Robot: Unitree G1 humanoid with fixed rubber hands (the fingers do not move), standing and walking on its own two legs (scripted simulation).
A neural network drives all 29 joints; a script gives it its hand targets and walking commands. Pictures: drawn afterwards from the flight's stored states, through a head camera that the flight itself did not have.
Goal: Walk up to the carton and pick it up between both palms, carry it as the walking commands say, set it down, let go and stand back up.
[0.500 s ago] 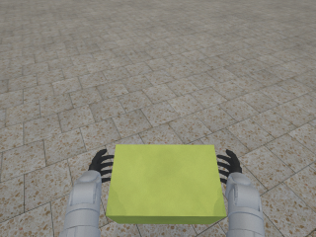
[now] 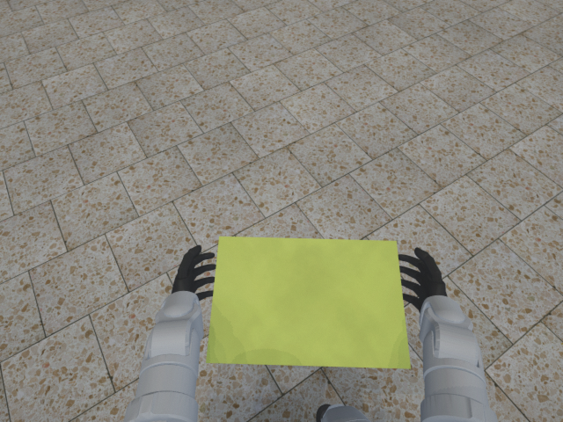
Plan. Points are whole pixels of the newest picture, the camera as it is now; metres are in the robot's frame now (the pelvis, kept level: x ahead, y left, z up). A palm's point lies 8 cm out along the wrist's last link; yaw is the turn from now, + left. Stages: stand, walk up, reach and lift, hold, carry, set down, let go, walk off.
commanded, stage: set down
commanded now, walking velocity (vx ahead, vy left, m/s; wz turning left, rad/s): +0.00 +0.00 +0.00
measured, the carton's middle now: (304, 305) +0.30 -0.07 -0.13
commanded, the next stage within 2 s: none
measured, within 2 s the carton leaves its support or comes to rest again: neither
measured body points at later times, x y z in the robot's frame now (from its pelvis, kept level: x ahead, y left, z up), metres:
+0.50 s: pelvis -0.07 -0.04 -0.07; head +0.12 -0.05 +0.34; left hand +0.36 +0.10 -0.13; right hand +0.30 -0.27 -0.13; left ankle +0.00 +0.08 -0.73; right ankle +0.02 -0.15 -0.73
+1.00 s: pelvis -0.07 -0.03 -0.15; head +0.15 -0.03 +0.24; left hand +0.38 +0.09 -0.24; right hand +0.33 -0.27 -0.22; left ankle +0.00 +0.08 -0.73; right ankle +0.02 -0.15 -0.73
